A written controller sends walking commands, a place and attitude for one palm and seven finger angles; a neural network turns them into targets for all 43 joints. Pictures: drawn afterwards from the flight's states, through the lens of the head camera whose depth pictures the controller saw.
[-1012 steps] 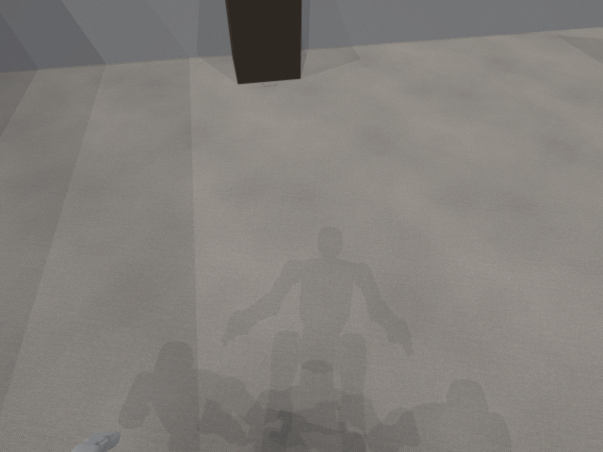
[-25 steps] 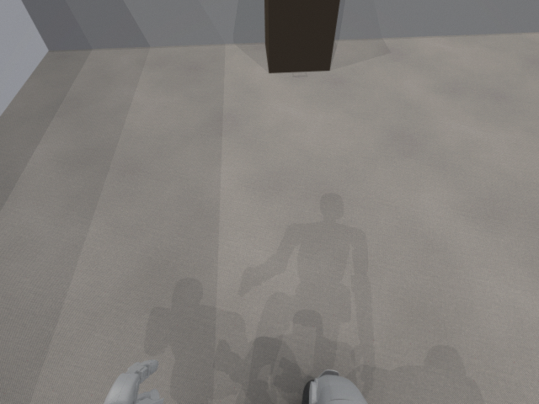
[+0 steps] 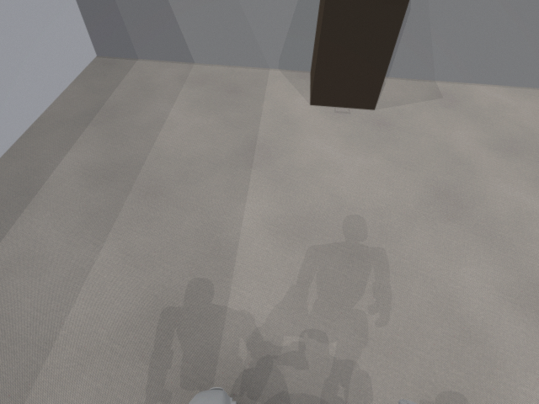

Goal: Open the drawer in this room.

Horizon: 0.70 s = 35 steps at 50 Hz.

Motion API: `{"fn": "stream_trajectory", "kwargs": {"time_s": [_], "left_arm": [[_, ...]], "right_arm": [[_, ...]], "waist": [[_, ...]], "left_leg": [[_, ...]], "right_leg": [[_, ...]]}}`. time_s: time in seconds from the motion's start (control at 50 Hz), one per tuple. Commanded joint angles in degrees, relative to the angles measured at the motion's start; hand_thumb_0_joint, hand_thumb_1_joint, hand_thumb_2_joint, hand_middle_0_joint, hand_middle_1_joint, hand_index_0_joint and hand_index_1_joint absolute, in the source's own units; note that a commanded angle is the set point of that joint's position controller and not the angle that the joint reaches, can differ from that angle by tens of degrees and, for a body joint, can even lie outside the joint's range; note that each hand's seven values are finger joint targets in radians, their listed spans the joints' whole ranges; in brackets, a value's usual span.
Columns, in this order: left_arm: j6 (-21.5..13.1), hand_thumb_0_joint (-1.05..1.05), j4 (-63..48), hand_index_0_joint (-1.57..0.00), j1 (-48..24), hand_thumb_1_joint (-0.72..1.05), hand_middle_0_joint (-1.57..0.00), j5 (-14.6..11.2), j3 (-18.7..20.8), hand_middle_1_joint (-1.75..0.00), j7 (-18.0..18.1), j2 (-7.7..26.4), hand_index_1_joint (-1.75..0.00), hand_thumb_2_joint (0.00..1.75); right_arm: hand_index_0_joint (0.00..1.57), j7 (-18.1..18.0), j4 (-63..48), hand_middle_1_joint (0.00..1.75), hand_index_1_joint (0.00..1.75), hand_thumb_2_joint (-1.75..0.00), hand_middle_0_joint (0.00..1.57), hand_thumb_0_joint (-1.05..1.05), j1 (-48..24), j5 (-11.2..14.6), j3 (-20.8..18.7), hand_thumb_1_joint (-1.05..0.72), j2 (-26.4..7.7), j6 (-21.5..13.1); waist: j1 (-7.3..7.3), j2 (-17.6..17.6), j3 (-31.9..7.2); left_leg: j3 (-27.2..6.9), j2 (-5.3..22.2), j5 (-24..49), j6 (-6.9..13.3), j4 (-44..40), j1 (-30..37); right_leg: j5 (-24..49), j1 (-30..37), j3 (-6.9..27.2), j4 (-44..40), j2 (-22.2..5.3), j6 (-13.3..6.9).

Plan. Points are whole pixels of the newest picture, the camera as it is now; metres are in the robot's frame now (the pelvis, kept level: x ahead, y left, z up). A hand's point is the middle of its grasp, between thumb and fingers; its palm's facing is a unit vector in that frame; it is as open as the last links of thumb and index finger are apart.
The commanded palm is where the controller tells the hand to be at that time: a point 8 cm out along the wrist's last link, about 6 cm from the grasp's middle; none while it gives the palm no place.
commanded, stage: turn or walk to find it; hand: left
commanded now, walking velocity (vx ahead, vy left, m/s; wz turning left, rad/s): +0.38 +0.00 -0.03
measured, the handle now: out of the picture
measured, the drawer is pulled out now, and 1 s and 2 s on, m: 0.00 0.00 0.00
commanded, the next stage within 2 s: none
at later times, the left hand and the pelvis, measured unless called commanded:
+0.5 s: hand (208, 286) +0.35 +0.17 -0.16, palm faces -0.08 -0.97 -0.24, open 7.4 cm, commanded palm none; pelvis +0.22 -0.02 -0.01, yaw -3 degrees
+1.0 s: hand (225, 293) +0.36 +0.13 -0.18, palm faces +0.12 -0.98 -0.14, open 7.4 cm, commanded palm none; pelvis +0.44 -0.03 -0.01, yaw +0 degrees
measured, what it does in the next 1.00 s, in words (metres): walks ahead: left foot, then right foot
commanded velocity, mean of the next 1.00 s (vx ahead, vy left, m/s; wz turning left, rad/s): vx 0.38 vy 0.00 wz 0.01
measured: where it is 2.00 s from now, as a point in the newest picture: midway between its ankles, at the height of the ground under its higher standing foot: (295, 253)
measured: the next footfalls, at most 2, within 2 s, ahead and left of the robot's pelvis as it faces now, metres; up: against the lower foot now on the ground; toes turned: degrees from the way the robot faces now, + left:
left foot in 0.04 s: +0.15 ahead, +0.13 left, +0.00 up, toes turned +9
right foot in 0.50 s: +0.36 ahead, -0.15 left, +0.00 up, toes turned -13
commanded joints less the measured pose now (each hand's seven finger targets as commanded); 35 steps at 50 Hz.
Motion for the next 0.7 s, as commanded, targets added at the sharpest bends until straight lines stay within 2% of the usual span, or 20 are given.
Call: {"fn": "stream_trajectory", "kwargs": {"time_s": [0.0,0.02,0.04,0.06,0.08,0.12,0.18,0.28,0.34,0.4,0.42,0.44,0.46,0.48,0.5,0.52,0.54,0.56,0.6,0.68], "left_arm": [[-0.9,0.00,-2.6,-0.20,-0.5,0.90,-0.20,-0.2,1.0,-0.30,0.3,7.7,-0.30,0.90],[-0.9,0.00,-3.6,-0.20,1.4,0.90,-0.20,-0.6,0.5,-0.30,-0.3,4.6,-0.30,0.90],[-1.2,0.00,-5.7,-0.20,-1.6,0.90,-0.20,-0.5,-0.1,-0.30,-0.6,4.2,-0.30,0.90],[-0.9,0.00,-6.1,-0.20,-4.9,0.90,-0.20,-0.3,0.3,-0.30,-0.2,5.0,-0.30,0.90],[-0.7,0.00,-6.0,-0.20,-6.4,0.90,-0.20,-0.3,0.4,-0.30,-0.5,4.5,-0.30,0.90],[0.1,0.00,-5.0,-0.20,-6.2,0.90,-0.20,0.4,0.4,-0.30,-1.1,3.2,-0.30,0.90],[1.7,0.00,-4.4,-0.20,-3.2,0.90,-0.20,0.6,0.4,-0.30,-1.1,1.2,-0.30,0.90],[2.2,0.00,-7.9,-0.20,-9.5,0.90,-0.20,0.5,0.8,-0.30,-1.7,1.0,-0.30,0.90],[1.9,0.00,-9.8,-0.20,-15.0,0.90,-0.20,0.3,0.6,-0.30,-1.9,1.4,-0.30,0.90],[1.5,0.00,-10.0,-0.20,-15.2,0.90,-0.20,0.3,0.7,-0.30,-2.0,2.2,-0.30,0.90],[1.3,0.00,-9.5,-0.20,-13.7,0.90,-0.20,0.4,0.8,-0.30,-1.9,2.7,-0.30,0.90],[1.0,0.00,-8.2,-0.20,-9.4,0.90,-0.20,0.4,1.1,-0.30,-1.8,3.8,-0.30,0.90],[0.3,0.00,-5.3,-0.20,-0.4,0.90,-0.20,0.7,1.6,-0.30,-1.7,6.0,-0.30,0.90],[-0.6,0.00,-2.5,-0.20,8.5,0.90,-0.20,1.1,2.9,-0.30,-0.9,11.6,-0.30,0.90],[-0.7,0.00,-1.0,-0.20,13.8,0.90,-0.20,0.3,3.9,-0.30,-0.3,17.4,-0.30,0.90],[-0.7,0.00,-1.6,-0.20,9.8,0.90,-0.20,-0.4,4.1,-0.30,-0.1,17.5,-0.30,0.90],[-0.3,0.00,-3.4,-0.20,3.7,0.90,-0.20,-0.4,3.4,-0.30,0.1,14.3,-0.30,0.90],[-0.4,0.00,-5.0,-0.20,-1.3,0.90,-0.20,-0.4,2.6,-0.30,0.3,11.2,-0.30,0.90],[-0.9,0.00,-5.8,-0.20,-5.0,0.90,-0.20,-0.2,1.0,-0.30,0.3,6.6,-0.30,0.90],[-1.8,0.00,-4.7,-0.20,-3.6,0.90,-0.20,0.2,0.9,-0.30,0.5,5.1,-0.30,0.90]], "right_arm": [[0.20,-0.9,0.1,0.30,0.30,-0.90,0.20,0.00,11.0,-0.5,-0.9,-0.90,-5.4,-2.3],[0.20,-1.6,2.0,0.30,0.30,-0.90,0.20,0.00,18.9,-1.2,-2.3,-0.90,-11.7,-2.7],[0.20,-2.0,3.2,0.30,0.30,-0.90,0.20,0.00,23.7,-0.7,-3.1,-0.90,-15.5,-2.1],[0.20,-2.4,3.5,0.30,0.30,-0.90,0.20,0.00,22.0,-0.4,-2.7,-0.90,-13.5,-1.9],[0.20,-2.5,2.2,0.30,0.30,-0.90,0.20,0.00,17.7,-0.2,-2.2,-0.90,-11.4,-1.8],[0.20,-2.6,1.3,0.30,0.30,-0.90,0.20,0.00,13.2,-0.3,-0.9,-0.90,-6.7,-2.5],[0.20,-2.8,1.8,0.30,0.30,-0.90,0.20,0.00,12.0,0.1,-0.7,-0.90,-5.0,-3.2],[0.20,-2.9,2.8,0.30,0.30,-0.90,0.20,0.00,14.4,0.1,-1.3,-0.90,-5.0,-3.5],[0.20,-2.8,3.9,0.30,0.30,-0.90,0.20,0.00,16.4,-0.2,-1.5,-0.90,-5.4,-3.2],[0.20,-2.8,4.6,0.30,0.30,-0.90,0.20,0.00,16.2,-0.4,-1.9,-0.90,-6.5,-2.7],[0.20,-2.8,4.8,0.30,0.30,-0.90,0.20,0.00,16.4,-0.4,-1.9,-0.90,-6.8,-2.5],[0.20,-2.7,5.0,0.30,0.30,-0.90,0.20,0.00,15.8,-0.3,-1.8,-0.90,-7.0,-2.3],[0.20,-2.6,5.1,0.30,0.30,-0.90,0.20,0.00,15.2,0.0,-1.6,-0.90,-6.9,-2.3],[0.20,-2.0,4.6,0.30,0.30,-0.90,0.20,0.00,16.3,0.5,-1.2,-0.90,-4.5,-2.5],[0.20,-1.9,2.2,0.30,0.30,-0.90,0.20,0.00,16.0,0.9,-0.3,-0.90,-1.6,-2.5],[0.20,-2.1,2.1,0.30,0.30,-0.90,0.20,0.00,14.3,1.1,-0.5,-0.90,-3.1,-2.0],[0.20,-2.1,1.8,0.30,0.30,-0.90,0.20,0.00,11.3,1.0,-1.0,-0.90,-3.3,-1.8],[0.20,-1.9,1.7,0.30,0.30,-0.90,0.20,0.00,9.4,0.5,-0.8,-0.90,-2.6,-1.7],[0.20,-1.6,3.2,0.30,0.30,-0.90,0.20,0.00,11.8,-0.2,-0.5,-0.90,-0.7,-0.6],[0.20,-0.9,2.8,0.30,0.30,-0.90,0.20,0.00,12.4,-0.4,-0.5,-0.90,0.2,0.6]], "waist": [[-6.81,0.5,-2.7],[-9.29,13.0,-9.3],[-10.51,18.6,-10.1],[-10.28,13.1,-8.1],[-8.53,9.2,-3.9],[-5.54,5.2,1.0],[-2.60,5.5,0.8],[-2.69,4.9,2.9],[-4.19,6.1,3.7],[-3.60,6.2,2.9],[-2.81,5.0,2.0],[-0.35,3.0,0.3],[3.77,0.1,-4.5],[7.08,-10.5,-10.9],[6.67,-21.8,-12.7],[5.64,-19.7,-13.0],[3.74,-11.9,-6.7],[1.90,-6.3,-2.0],[-1.70,-6.9,0.6],[-3.50,-8.0,1.5]], "left_leg": [[0.9,-1.3,0.4,2.0,-11.0,23.4],[-15.2,11.0,-0.6,6.5,-14.3,37.4],[-27.6,19.6,1.3,11.1,-19.9,40.3],[-27.6,20.3,-2.6,12.1,-21.9,35.7],[-24.7,19.5,-5.8,12.1,-23.3,30.3],[-16.9,15.2,-5.0,9.5,-26.0,20.7],[-8.7,11.6,-0.4,8.5,-27.6,16.5],[-4.0,10.2,7.0,9.7,-28.3,19.5],[-2.8,10.3,9.6,9.2,-26.5,20.3],[-2.0,10.8,11.6,8.4,-23.0,20.9],[-2.0,10.5,13.9,7.8,-20.4,20.3],[-0.7,9.2,18.4,6.8,-14.9,19.6],[1.7,6.2,21.0,4.9,-3.4,17.6],[4.1,1.8,9.5,2.9,13.7,6.7],[2.1,-6.0,-21.1,1.2,30.1,-8.3],[-5.9,-3.4,-20.0,2.0,38.2,-10.0],[-6.5,-1.2,-14.4,2.2,41.9,-12.5],[-7.2,1.7,-8.5,2.1,39.8,-13.1],[-5.8,2.5,-2.8,1.1,34.9,-7.7],[-3.1,2.6,0.2,-0.8,25.5,-6.4]], "right_leg": [[19.6,-10.9,6.2,9.4,-11.0,-4.4],[8.8,-22.5,1.7,26.3,-4.7,-1.1],[-13.7,-32.3,3.2,39.7,-1.1,0.0],[-13.2,-35.2,7.5,45.9,-3.0,-0.4],[-8.9,-37.0,8.7,47.9,-5.4,-0.4],[-3.1,-33.6,9.5,45.6,-7.6,0.3],[2.9,-30.8,8.4,42.6,-8.1,1.5],[8.6,-34.0,7.1,31.6,-8.9,3.1],[8.6,-30.4,5.3,20.9,-7.8,2.6],[8.4,-24.0,3.7,14.6,-5.8,1.4],[7.9,-19.6,2.8,12.4,-4.6,0.7],[8.8,-13.4,1.3,9.5,-3.0,0.2],[10.1,-1.9,1.5,5.6,-2.1,-0.5],[8.9,11.9,12.3,3.2,-12.1,-2.9],[15.1,19.1,34.7,-2.9,-25.3,-8.4],[9.0,13.9,38.3,-6.8,-27.2,-9.9],[1.9,8.1,35.1,-8.7,-26.3,-9.8],[-0.1,1.4,28.6,-8.7,-23.7,-8.6],[3.0,-8.2,18.1,-11.1,-18.7,-5.7],[8.4,-10.6,10.5,-13.0,-15.7,-6.0]]}}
